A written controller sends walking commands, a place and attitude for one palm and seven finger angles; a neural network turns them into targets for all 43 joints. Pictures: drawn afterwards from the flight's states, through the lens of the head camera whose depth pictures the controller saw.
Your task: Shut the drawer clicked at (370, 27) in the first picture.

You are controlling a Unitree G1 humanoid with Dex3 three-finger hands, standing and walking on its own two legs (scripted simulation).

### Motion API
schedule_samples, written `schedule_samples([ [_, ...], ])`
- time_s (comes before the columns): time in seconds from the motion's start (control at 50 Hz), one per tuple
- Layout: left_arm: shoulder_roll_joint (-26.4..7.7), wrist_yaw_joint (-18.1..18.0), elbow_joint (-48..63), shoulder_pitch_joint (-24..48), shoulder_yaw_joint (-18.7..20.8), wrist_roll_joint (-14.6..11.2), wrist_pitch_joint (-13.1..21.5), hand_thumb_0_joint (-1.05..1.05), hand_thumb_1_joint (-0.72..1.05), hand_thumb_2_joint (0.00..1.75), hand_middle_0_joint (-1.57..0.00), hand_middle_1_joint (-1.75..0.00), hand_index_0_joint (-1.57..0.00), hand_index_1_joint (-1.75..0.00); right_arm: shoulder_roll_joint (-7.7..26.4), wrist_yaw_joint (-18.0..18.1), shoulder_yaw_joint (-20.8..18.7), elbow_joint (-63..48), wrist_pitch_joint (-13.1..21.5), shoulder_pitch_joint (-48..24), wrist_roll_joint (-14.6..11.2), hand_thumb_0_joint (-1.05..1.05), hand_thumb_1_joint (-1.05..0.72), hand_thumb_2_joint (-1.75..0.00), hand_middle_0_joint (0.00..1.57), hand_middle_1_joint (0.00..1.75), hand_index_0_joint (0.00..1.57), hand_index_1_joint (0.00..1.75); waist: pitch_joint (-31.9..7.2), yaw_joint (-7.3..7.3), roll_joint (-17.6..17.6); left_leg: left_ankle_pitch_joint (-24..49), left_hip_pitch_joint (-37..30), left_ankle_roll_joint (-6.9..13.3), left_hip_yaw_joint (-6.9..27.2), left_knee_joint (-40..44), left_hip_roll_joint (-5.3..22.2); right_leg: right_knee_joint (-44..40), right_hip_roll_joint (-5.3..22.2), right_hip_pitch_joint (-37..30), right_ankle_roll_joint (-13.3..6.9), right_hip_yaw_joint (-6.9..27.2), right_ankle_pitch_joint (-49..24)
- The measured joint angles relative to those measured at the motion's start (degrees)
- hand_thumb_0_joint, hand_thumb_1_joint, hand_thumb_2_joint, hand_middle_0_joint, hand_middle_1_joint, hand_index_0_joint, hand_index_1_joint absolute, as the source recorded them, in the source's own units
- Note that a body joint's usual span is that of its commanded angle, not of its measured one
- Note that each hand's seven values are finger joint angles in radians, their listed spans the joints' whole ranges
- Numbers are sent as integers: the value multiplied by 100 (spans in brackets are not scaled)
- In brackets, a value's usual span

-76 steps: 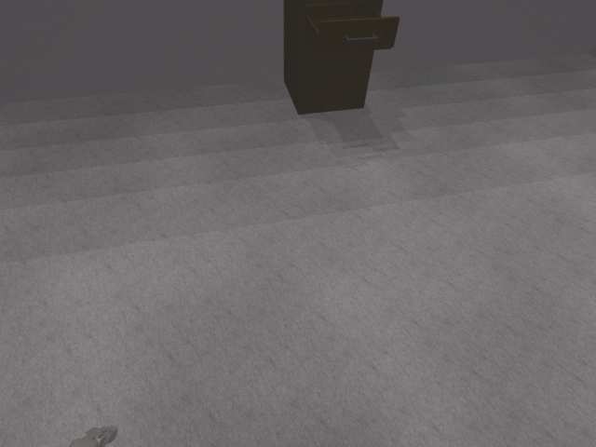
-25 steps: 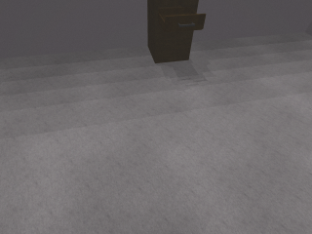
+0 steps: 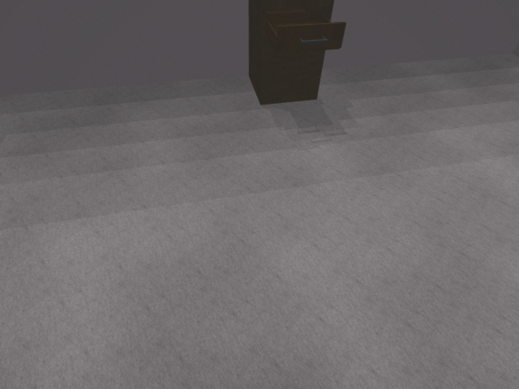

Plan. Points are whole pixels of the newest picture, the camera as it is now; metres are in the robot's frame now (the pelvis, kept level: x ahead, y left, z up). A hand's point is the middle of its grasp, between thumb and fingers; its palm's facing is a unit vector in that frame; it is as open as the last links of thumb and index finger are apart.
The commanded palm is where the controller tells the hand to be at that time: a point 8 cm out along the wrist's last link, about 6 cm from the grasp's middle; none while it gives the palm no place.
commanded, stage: look at it before walking up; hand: left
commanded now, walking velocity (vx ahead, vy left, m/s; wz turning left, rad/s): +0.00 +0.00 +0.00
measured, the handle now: (313, 40) +1.86 -0.20 -0.22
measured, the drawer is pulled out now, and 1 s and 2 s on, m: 0.26 0.26 0.26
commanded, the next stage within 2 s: walk to a spot facing it in 0.02 s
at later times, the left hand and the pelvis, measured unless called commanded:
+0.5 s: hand out of the picture +0.08 +0.17 -0.19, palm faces -0.10 -0.97 -0.22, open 7.4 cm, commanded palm none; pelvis +0.06 -0.03 -0.03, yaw -8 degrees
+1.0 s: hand (177, 320) +0.29 +0.19 -0.20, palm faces -0.26 -0.95 -0.18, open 7.4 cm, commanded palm none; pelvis +0.26 +0.00 -0.02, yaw -20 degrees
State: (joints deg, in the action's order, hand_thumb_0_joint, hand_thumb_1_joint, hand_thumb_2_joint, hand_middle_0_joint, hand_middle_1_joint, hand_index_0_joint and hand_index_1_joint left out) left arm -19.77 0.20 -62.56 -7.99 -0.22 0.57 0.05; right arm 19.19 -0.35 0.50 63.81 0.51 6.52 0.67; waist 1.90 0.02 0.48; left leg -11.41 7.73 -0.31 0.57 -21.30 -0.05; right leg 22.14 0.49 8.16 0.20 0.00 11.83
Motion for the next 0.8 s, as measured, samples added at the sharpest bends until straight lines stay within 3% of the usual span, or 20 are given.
schedule_samples([
  [0.22,74,-29,21,-105,17,7,-67,1,90,90,-20,-30,-20,-30,-71,28,8,-22,-41,42,42,0,-90,-90,20,30,20,30,-68,49,4,-114,30,-15,-88,-120,42,111,-41,67,-3,86,72],
  [0.34,344,123,237,-711,120,62,-195,0,90,90,-20,-30,-20,-30,-374,5,-67,-267,-66,471,81,0,-90,-90,20,30,20,30,-208,92,16,-675,190,-7,-397,-732,181,963,-186,453,-119,361,858],
  [0.44,639,223,315,-1087,223,73,-164,1,91,90,-20,-30,-20,-30,-558,21,-161,-349,48,861,79,0,-90,-90,20,30,20,30,-55,86,-51,-1151,76,-137,-720,-1150,403,1600,-88,761,-115,-145,1251],
  [0.48,761,227,350,-1127,243,92,-32,1,91,90,-20,-30,-20,-30,-567,30,-193,-307,31,1028,59,0,-90,-90,20,30,20,30,20,27,-215,-1478,329,-161,-657,-1961,598,1554,-191,678,-240,-338,831],
  [0.52,848,135,395,-1221,246,51,145,1,91,90,-20,-30,-20,-30,-618,17,-189,-178,-69,1106,58,0,-90,-90,20,30,20,30,11,100,-197,-1680,875,-131,-491,-3304,545,1539,-239,557,-350,-356,1033],
  [0.58,1000,33,393,-1455,211,54,251,0,91,90,-20,-30,-20,-30,-672,-10,-221,-162,-122,969,86,1,-90,-90,20,30,20,30,10,194,-133,-1297,1634,-179,-455,-4340,500,1007,-284,204,-365,-198,958],
  [0.7,1233,-10,144,-1826,150,81,285,0,90,90,-20,-30,-20,-30,-787,-100,-323,-622,-43,371,76,1,-90,-90,20,30,19,30,18,139,-53,-269,2662,-322,-451,-3913,631,-14,-273,-415,-308,185,664],
  [0.8,1209,-48,53,-1852,193,100,280,0,90,90,-20,-30,-20,-30,-888,-164,-319,-901,33,-77,48,0,-91,-90,20,30,19,30,123,244,-2,75,2678,-256,-466,-2653,625,-292,-211,-847,-164,422,842],
])
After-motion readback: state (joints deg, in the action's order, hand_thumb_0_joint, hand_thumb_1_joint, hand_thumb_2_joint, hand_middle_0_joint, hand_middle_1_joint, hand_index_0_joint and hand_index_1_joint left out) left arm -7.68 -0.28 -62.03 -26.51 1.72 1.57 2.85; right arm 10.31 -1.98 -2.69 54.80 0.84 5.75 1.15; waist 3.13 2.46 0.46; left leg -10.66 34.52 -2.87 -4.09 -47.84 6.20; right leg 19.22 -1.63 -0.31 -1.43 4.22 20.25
